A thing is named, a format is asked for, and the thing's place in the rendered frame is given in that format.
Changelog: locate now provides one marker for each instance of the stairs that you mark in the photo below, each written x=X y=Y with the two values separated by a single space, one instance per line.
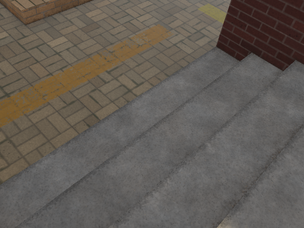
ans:
x=180 y=155

